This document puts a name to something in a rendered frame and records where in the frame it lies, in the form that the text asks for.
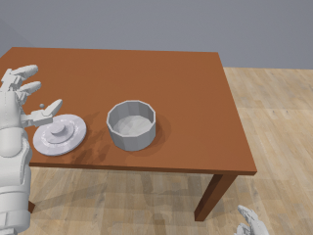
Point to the pot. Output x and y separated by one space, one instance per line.
132 125

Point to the knob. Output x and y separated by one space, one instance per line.
57 128

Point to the lid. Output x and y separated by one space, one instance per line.
55 145

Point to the robot left hand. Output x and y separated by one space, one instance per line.
13 95

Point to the table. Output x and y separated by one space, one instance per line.
198 127

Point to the left robot forearm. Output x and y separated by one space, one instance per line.
15 180

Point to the robot right hand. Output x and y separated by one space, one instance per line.
256 226

